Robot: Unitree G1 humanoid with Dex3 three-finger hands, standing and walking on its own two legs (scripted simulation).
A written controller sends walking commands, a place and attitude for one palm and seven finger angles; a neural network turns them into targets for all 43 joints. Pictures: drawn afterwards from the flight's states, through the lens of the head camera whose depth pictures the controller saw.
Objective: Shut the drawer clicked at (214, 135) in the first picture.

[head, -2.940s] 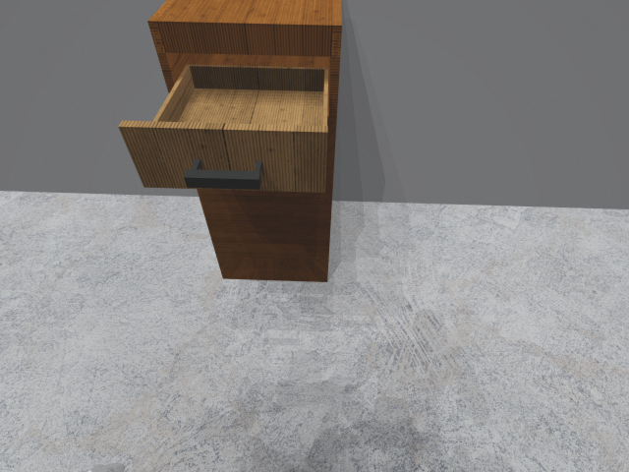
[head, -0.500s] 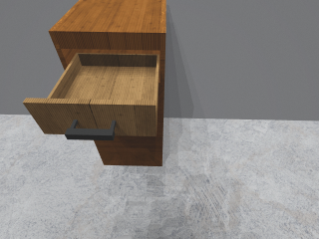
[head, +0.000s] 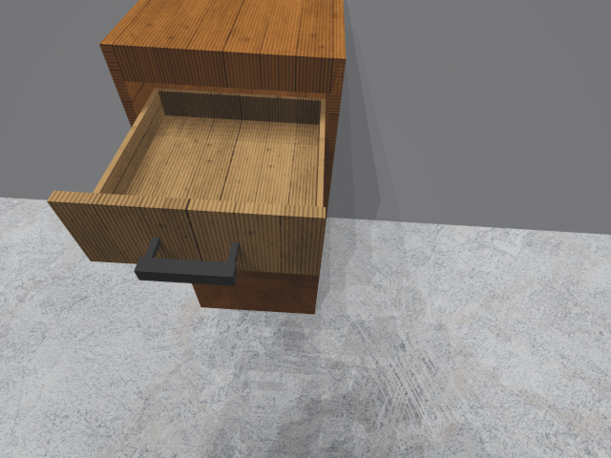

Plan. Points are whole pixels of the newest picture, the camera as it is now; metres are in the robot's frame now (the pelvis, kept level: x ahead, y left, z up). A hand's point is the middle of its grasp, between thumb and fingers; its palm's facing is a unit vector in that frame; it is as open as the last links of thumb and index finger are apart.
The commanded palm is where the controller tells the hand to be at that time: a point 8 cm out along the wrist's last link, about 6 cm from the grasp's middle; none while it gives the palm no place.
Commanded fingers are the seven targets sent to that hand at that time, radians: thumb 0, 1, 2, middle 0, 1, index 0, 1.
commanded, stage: come to a stop and stand still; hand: left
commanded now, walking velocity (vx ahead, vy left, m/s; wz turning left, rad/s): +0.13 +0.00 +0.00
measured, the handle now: (191, 258) +0.35 +0.20 +0.04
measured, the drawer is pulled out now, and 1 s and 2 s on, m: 0.30 0.30 0.30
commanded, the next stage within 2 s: look again from close up in 0.90 s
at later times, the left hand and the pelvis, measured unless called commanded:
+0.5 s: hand out of the picture -0.05 +0.14 -0.18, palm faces +0.13 -0.98 -0.16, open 7.4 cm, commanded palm none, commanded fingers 0.00 0.90 0.90 -0.20 -0.30 -0.20 -0.30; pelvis -0.03 -0.02 +0.00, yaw +2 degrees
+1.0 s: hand out of the picture -0.06 +0.16 -0.17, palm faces +0.07 -0.99 -0.14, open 7.4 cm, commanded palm none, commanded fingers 0.00 0.90 0.90 -0.20 -0.30 -0.20 -0.30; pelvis -0.04 +0.00 +0.01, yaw +1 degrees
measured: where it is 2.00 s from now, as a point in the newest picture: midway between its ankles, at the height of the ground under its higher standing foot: outside the picture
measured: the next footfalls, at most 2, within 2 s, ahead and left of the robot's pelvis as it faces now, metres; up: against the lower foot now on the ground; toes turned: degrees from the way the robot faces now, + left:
right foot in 0.10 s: +0.02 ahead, -0.14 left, +0.00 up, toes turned -4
left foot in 0.44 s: -0.02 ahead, +0.10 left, +0.00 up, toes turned +6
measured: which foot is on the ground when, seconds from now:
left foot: down 0.00-0.10, up 0.12-0.42, down 0.44-1.00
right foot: up 0.00-0.08, down 0.10-1.00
